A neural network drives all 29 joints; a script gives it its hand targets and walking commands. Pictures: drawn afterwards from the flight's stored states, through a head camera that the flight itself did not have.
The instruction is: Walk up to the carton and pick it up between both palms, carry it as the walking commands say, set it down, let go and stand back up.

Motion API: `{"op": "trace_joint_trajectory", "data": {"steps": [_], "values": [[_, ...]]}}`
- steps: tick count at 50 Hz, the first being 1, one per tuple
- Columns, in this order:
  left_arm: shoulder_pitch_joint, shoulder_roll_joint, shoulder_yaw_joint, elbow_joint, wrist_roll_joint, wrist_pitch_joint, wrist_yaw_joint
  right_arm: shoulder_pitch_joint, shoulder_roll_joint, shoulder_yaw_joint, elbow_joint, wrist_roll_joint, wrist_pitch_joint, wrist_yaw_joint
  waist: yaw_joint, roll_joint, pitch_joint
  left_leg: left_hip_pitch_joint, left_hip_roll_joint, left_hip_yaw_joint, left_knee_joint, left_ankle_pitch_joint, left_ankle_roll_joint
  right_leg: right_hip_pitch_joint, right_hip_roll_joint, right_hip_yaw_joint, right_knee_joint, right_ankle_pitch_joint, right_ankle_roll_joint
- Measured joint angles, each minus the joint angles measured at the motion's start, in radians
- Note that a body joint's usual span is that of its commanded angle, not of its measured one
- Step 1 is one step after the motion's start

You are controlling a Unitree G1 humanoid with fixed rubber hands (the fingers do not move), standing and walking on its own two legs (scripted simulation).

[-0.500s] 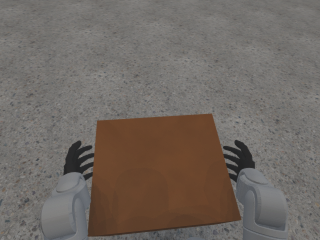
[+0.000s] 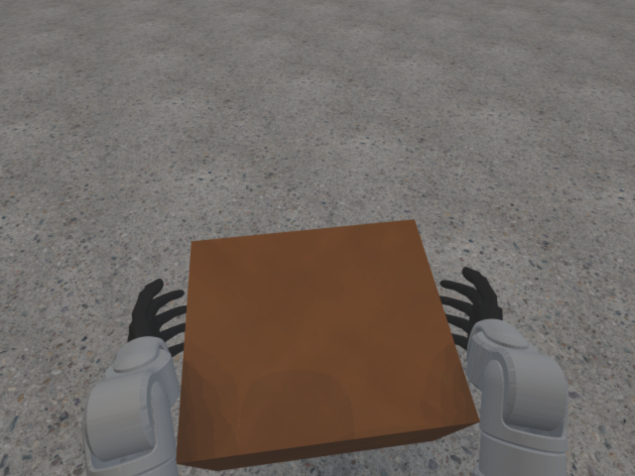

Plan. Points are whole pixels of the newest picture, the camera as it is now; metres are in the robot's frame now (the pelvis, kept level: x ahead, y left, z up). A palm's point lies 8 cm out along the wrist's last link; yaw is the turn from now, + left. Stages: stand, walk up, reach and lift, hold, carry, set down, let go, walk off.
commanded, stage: carry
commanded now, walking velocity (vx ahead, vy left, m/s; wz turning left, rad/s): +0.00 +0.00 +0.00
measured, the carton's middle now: (316, 344) +0.28 +0.01 +0.02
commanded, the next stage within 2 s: none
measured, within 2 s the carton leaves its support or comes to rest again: neither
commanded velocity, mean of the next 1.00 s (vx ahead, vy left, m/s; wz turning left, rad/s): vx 0.00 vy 0.00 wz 0.00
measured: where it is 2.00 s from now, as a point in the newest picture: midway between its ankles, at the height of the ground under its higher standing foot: outside the picture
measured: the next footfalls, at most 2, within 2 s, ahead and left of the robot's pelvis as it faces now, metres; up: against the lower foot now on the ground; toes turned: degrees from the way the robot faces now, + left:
left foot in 1.96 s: +0.25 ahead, +0.15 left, +0.00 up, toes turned +10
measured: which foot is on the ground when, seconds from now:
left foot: down 0.00-1.00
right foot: down 0.00-1.00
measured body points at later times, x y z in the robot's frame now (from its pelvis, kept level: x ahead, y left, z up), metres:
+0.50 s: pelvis -0.03 +0.01 +0.00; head -0.07 +0.02 +0.45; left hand +0.21 +0.21 +0.09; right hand +0.22 -0.17 +0.10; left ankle +0.01 +0.13 -0.73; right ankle +0.00 -0.09 -0.73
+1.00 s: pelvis -0.02 +0.01 +0.00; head -0.04 +0.01 +0.45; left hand +0.23 +0.20 +0.07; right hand +0.24 -0.17 +0.08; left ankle +0.01 +0.14 -0.73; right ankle +0.00 -0.09 -0.73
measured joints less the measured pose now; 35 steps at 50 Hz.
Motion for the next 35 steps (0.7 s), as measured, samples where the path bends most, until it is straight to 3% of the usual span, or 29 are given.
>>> {"op": "trace_joint_trajectory", "data": {"steps": [7,21,35], "values": [[0.020,-0.001,-0.005,-0.002,-0.002,-0.008,0.002,0.022,0.013,-0.001,0.003,-0.016,-0.024,0.012,0.025,-0.001,0.022,-0.019,-0.003,-0.008,0.024,0.012,0.016,0.008,-0.002,-0.007,-0.020,0.019,0.009],[-0.002,0.000,-0.007,0.040,0.013,-0.020,-0.019,0.036,0.013,-0.013,0.004,-0.015,-0.034,0.031,-0.002,-0.001,0.008,-0.023,-0.009,-0.006,-0.009,0.055,0.027,0.007,-0.005,-0.006,-0.060,0.067,0.016],[-0.007,0.000,-0.003,0.054,0.016,-0.039,-0.019,0.019,0.013,-0.016,0.028,-0.021,-0.058,0.040,0.006,0.007,0.022,-0.024,-0.002,-0.014,-0.010,0.058,0.020,0.010,0.002,-0.012,-0.065,0.069,0.009]]}}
